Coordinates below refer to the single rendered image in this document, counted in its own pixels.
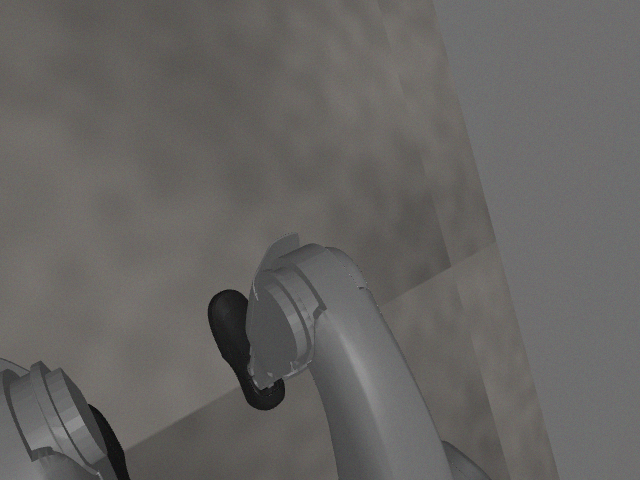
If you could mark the right robot foot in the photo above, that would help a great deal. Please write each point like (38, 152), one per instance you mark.
(227, 319)

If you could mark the right robot hand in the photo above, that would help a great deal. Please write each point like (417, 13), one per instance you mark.
(463, 468)

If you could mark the left robot foot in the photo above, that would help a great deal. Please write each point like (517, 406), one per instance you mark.
(115, 452)

